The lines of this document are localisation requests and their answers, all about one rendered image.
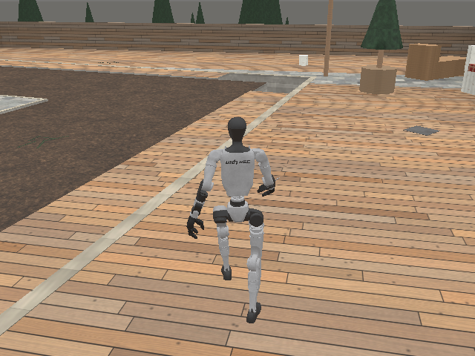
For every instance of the robot left upper arm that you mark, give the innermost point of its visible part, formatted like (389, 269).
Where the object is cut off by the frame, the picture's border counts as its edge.
(210, 168)

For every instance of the robot right thigh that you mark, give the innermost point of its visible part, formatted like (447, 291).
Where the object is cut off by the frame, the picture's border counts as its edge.
(256, 237)

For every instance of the robot left forearm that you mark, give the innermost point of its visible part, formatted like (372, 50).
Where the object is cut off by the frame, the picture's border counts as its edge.
(199, 202)

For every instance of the robot left hand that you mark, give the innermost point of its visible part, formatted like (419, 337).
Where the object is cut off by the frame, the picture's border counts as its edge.
(190, 226)

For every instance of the robot right hand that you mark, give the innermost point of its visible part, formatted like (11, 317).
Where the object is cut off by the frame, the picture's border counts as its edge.
(263, 188)

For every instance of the robot right forearm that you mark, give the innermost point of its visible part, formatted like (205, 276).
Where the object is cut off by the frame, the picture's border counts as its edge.
(270, 187)

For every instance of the robot right upper arm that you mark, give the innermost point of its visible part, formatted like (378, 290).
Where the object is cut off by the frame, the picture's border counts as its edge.
(261, 157)

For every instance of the robot right shin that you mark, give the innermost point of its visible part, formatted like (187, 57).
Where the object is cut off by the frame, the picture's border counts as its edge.
(254, 281)

